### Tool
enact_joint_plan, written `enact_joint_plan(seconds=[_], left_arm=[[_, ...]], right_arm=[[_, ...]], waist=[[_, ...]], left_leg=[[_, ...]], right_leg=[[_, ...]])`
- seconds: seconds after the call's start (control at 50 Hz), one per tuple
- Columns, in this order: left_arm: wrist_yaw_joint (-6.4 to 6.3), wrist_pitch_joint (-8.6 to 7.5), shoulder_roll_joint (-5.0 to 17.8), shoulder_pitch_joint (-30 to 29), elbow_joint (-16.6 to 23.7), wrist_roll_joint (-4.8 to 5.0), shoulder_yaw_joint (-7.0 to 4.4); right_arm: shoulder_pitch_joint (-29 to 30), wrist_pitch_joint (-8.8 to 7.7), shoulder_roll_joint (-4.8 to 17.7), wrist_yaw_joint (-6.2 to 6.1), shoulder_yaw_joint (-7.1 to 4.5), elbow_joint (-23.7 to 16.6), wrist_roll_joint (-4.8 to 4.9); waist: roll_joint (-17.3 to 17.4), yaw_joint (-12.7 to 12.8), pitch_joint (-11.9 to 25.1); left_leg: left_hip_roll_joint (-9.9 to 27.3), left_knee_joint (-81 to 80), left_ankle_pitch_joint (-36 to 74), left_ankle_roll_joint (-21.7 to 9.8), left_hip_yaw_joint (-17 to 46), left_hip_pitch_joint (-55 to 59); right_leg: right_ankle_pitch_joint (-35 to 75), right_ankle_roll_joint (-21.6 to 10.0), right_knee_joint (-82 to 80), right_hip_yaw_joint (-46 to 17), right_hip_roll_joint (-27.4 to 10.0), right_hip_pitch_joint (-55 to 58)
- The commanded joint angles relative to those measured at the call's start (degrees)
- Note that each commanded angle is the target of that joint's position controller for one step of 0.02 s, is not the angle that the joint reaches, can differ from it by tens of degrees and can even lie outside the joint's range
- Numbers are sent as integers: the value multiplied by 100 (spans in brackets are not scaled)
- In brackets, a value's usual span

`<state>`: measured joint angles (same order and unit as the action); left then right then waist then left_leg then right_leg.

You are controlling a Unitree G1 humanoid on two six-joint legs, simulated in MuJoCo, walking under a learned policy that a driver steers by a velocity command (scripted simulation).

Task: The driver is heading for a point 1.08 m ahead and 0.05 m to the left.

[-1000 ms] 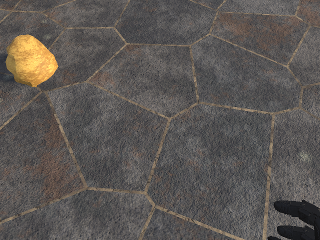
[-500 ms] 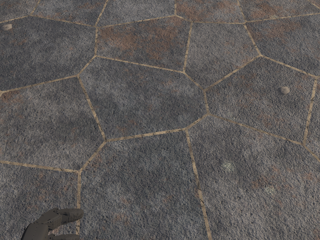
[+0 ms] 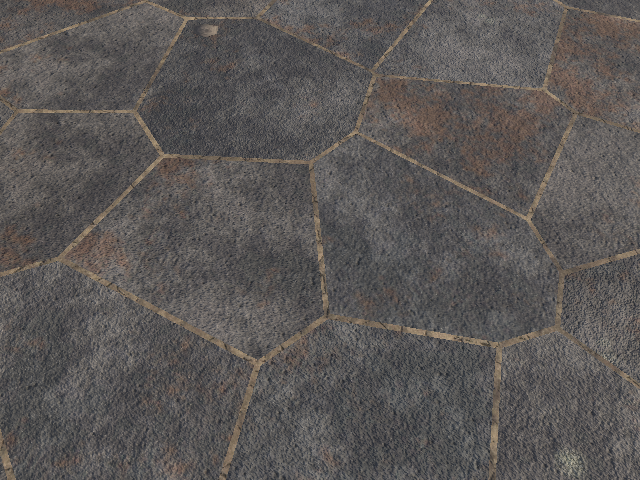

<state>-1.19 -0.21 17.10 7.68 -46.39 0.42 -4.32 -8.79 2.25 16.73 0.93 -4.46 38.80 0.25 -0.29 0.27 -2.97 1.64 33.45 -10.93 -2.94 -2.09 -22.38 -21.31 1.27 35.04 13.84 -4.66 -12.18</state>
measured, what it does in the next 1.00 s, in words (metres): steps on the spot, turning left: right foot, then left foot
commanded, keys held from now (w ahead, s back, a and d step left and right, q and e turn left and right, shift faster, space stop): q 0.28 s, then no key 0.62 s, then w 0.10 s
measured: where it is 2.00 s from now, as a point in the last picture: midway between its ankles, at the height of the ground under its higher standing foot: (279, 457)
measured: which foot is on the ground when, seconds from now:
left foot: down 0.00-0.42, up 0.44-0.70, down 0.72-1.00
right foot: up 0.00-0.40, down 0.42-1.00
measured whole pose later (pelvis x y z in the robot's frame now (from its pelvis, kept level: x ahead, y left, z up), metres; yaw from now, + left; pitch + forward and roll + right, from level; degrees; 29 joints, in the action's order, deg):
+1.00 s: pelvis +0.02 -0.01 +0.01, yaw +16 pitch -2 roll +0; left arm -1.0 0.0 15.7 10.3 -53.1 0.2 -2.3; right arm -13.4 0.6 13.6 -1.3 -1.9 45.9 -0.3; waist -0.5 0.9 -0.8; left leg -0.7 30.8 -19.1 -0.2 3.5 -10.4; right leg -20.7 0.8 33.7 -1.1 -1.0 -14.1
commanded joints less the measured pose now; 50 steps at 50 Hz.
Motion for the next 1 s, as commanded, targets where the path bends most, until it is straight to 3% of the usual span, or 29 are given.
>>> enact_joint_plan(seconds=[0.02, 0.04, 0.06, 0.08, 0.1, 0.14, 0.26, 0.34, 0.4, 0.42, 0.44, 0.46, 0.48, 0.5, 0.54, 0.58, 0.62, 0.66, 0.7, 0.72, 0.74, 0.76, 0.78, 0.8, 0.84, 0.9, 0.94, 0.96, 1.0], left_arm=[[30, -73, 443, -41, 549, -206, -58], [51, -50, 664, -254, 539, -54, -121], [27, -34, 618, -314, 533, 18, -125], [-31, -10, 622, -319, 478, -26, -139], [-79, 17, 704, -331, 471, -73, -175], [-77, 35, 568, -201, 440, -62, -149], [-50, 44, 437, -292, 445, -23, -85], [42, -16, 521, -166, 417, 5, -107], [133, -99, 467, 178, 320, -49, -104], [122, -106, 761, 260, 350, -158, -154], [78, -74, 1233, 47, 405, -233, -227], [78, -106, 985, 0, 448, -353, -169], [64, -143, 859, -171, 523, -310, -125], [40, -153, 803, -327, 510, -203, -114], [15, -167, 556, -399, 469, -53, -15], [9, -116, 458, -296, 362, -59, 29], [2, -49, 531, -158, 281, -75, 16], [7, 13, 695, 52, 189, -49, -14], [30, 2, 647, 178, 92, 34, 22], [60, -71, 578, 313, 50, -8, 61], [136, -173, 524, 424, 70, -149, 88], [146, -213, 337, 389, 4, -136, 125], [136, -201, 490, 51, -24, -148, 114], [116, -170, 462, -84, -38, -129, 109], [56, -65, 434, -48, -112, -106, 112], [9, -16, 406, 26, -269, -98, 108], [-13, 6, 361, 92, -404, -58, 104], [-19, -11, 350, 41, -397, -21, 95], [13, -139, 310, -196, -257, 56, 88]], right_arm=[[-980, -130, 1515, -114, -398, -359, -170], [-814, -223, 1295, -54, -333, -388, -121], [-524, -283, 1141, -75, -303, -395, -37], [-261, -277, 998, -105, -264, -421, 52], [-51, -243, 909, -160, -225, -467, 82], [19, -185, 964, -217, -234, -534, -5], [17, -93, 1122, -306, -309, -593, 12], [90, -38, 1003, -262, -249, -603, -17], [112, 17, 832, -274, -150, -557, 33], [-95, 8, 639, -279, -85, -524, -11], [-326, -43, 452, -267, -36, -600, -49], [-63, -103, 816, -287, -139, -642, -97], [-41, -107, 1123, -297, -257, -543, -27], [-134, -76, 1081, -306, -285, -415, -4], [-258, 2, 746, -332, -211, -267, -30], [-194, -2, 423, -305, -87, -252, -5], [55, -36, 202, -272, 32, -285, -6], [29, -46, 315, -265, 6, -202, 57], [-227, -45, 421, -261, -16, -5, 26], [-230, -37, 643, -292, -41, -28, -29], [-291, -13, 1025, -339, -109, -39, -73], [-208, -18, 830, -275, -80, 83, -100], [-97, -52, 548, -208, -18, 27, -117], [-109, -91, 438, -194, 23, 99, -157], [-112, -178, 487, -185, 31, 181, -135], [-219, -246, 424, -210, 75, 327, -119], [-411, -225, 537, -249, 39, 454, -76], [-504, -209, 707, -265, -10, 473, -47], [-756, -249, 932, -280, -63, 521, -8]], waist=[[1667, -352, 1748], [961, -416, 1624], [667, -255, 1321], [385, -149, 1088], [451, -41, 1002], [637, 60, 1057], [818, -72, 1056], [1004, -130, 997], [890, 83, 923], [320, -4, 895], [-1070, -370, 688], [-1385, -96, 639], [-993, -75, 500], [-796, -159, 445], [-718, -172, 396], [-799, -134, 458], [-998, 59, 588], [-1058, 137, 649], [-881, 5, 582], [-597, 65, 679], [148, 265, 858], [714, 287, 926], [461, 95, 698], [373, 65, 603], [420, 89, 312], [420, 107, 187], [507, 29, 177], [703, -49, -7], [1188, -207, -425]], left_leg=[[2141, -1025, 4469, -2125, 3419, 2718], [1919, -1142, 4010, -1964, 2947, 2543], [1578, -1120, 3346, -1590, 2483, 2289], [1355, -1179, 2818, -1303, 2240, 2017], [1202, -1257, 2544, -1162, 2078, 1707], [1014, -1318, 2559, -1127, 1974, 1429], [823, -1369, 1271, -1043, 2260, 1068], [816, -1245, 829, -939, 2579, 997], [521, -853, 643, -576, 2494, 717], [166, -310, -106, -241, 2153, 320], [-753, 549, -1567, 121, 1192, -477], [-660, 1606, -2438, 369, 1126, -497], [-600, 2393, -2282, 453, 1261, -527], [-601, 2737, -2016, 539, 1269, -629], [-531, 2810, -1638, 719, 1338, -676], [-403, 2006, -1487, 826, 982, -355], [-210, 905, -1492, 861, 580, 177], [-242, -74, -1095, 831, 384, 613], [-243, -1513, 244, 624, 365, 1369], [67, -1492, 934, 456, 752, 1890], [525, -953, 2190, 219, 1108, 2270], [454, -864, 1306, -28, 1056, 1708], [318, -987, 714, -29, 1045, 1420], [287, -1069, 435, 40, 1031, 1240], [208, -1108, 356, 138, 989, 997], [166, -1130, 191, 184, 966, 847], [122, -1320, -1459, 45, 1049, 841], [294, -1557, -2554, -146, 1377, 755], [1060, -2243, -3766, -669, 2557, 675]], right_leg=[[-2028, 316, 3418, -1223, 663, -2257], [-1813, 234, 3783, -1694, 481, -2442], [-1339, 146, 3650, -1781, 349, -2574], [-942, 142, 3290, -1799, 256, -2616], [-638, 161, 2980, -1812, 221, -2398], [-320, 242, 2577, -1737, 397, -1994], [96, 364, 1102, -1825, 595, -1334], [119, 251, 414, -1764, 582, -922], [1121, -32, -1129, -1601, 516, -18], [1384, -297, -1528, -2285, -218, 370], [2261, -993, -1754, -3462, -1196, 486], [2243, -1758, -1973, -4194, -1801, -94], [2135, -1783, -1972, -3948, -1601, -154], [2090, -1551, -1859, -3520, -1290, -59], [2392, -1316, -1680, -3009, -962, 181], [2706, -1233, -1575, -2561, -678, 344], [2974, -1195, -1431, -2376, -570, 481], [3146, -1231, -1282, -2485, -625, 584], [2990, -994, -1207, -2464, -528, 365], [2619, -702, -1201, -2440, -471, 51], [2112, -437, -977, -2081, -144, -260], [1301, -154, -1105, -1653, 198, 86], [1193, 7, -986, -1583, 255, 184], [1240, 24, -948, -1560, 259, 218], [1350, -14, -933, -1579, 253, 184], [1321, -26, -959, -1593, 245, 227], [212, -28, -660, -1284, 517, 18], [-352, -46, -305, -1097, 669, -353], [-534, -147, 575, -1052, 672, -1098]])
